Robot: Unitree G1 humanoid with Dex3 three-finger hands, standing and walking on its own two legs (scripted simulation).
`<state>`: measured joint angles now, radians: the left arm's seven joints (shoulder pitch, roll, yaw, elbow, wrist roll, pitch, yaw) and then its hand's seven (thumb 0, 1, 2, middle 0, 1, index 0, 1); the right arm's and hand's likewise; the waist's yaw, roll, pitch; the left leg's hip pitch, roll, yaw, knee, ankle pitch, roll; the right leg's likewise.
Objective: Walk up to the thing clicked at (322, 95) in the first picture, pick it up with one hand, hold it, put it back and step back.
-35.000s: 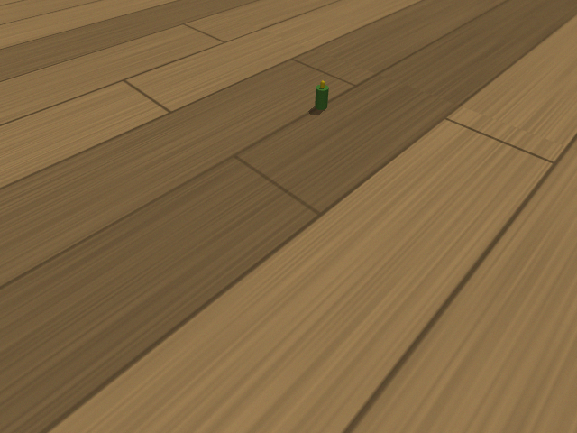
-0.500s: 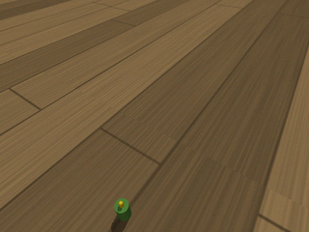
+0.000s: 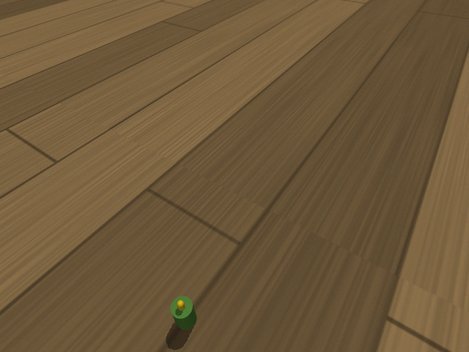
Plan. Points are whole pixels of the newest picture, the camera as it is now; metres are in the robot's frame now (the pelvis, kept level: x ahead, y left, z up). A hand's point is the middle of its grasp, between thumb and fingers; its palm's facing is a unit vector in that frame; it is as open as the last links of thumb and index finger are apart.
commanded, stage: stand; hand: left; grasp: from the side
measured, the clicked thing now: (183, 311) +0.45 +0.23 -0.69
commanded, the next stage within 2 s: step back in 0.92 s
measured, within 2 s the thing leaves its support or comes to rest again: neither
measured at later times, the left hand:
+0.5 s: hand out of the picture +0.10 +0.25 -0.16, palm faces -0.02 -0.94 -0.34, open 7.4 cm
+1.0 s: hand out of the picture +0.10 +0.26 -0.16, palm faces +0.00 -0.94 -0.35, open 7.4 cm
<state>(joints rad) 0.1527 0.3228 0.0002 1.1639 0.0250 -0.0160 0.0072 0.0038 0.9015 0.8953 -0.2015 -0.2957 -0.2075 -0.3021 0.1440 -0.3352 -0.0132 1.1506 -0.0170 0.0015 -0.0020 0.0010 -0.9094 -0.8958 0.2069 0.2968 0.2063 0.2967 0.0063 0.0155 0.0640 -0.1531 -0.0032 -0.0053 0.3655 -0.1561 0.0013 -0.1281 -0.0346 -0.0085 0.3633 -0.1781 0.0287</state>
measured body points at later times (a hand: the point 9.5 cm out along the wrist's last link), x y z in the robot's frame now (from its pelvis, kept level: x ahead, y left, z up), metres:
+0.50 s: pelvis +0.02 +0.00 +0.00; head +0.03 +0.00 +0.45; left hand +0.10 +0.30 -0.13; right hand +0.10 -0.30 -0.14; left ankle +0.03 +0.12 -0.75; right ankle +0.02 -0.14 -0.75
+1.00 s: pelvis +0.03 +0.00 +0.00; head +0.05 +0.00 +0.45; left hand +0.10 +0.31 -0.13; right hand +0.11 -0.30 -0.14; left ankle +0.03 +0.12 -0.75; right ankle +0.02 -0.14 -0.75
